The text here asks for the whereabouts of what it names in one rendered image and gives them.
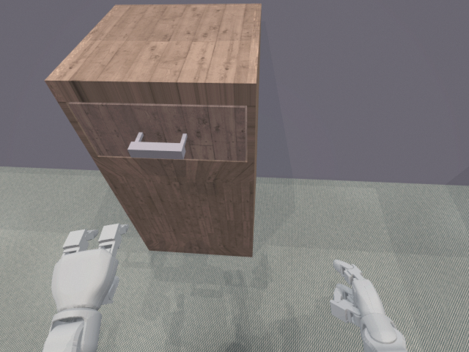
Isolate handle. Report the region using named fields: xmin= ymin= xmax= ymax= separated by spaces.
xmin=128 ymin=132 xmax=188 ymax=159

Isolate robot right hand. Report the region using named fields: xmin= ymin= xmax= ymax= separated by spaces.
xmin=330 ymin=260 xmax=385 ymax=327

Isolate robot left forearm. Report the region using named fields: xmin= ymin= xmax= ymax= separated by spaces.
xmin=43 ymin=308 xmax=102 ymax=352

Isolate cabinet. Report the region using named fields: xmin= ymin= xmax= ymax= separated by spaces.
xmin=45 ymin=4 xmax=262 ymax=257

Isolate drawer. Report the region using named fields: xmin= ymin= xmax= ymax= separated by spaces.
xmin=68 ymin=102 xmax=247 ymax=161

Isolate robot right forearm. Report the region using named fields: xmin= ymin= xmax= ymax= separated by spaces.
xmin=360 ymin=313 xmax=407 ymax=352

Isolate robot left hand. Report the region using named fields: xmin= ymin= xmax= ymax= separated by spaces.
xmin=51 ymin=224 xmax=129 ymax=313

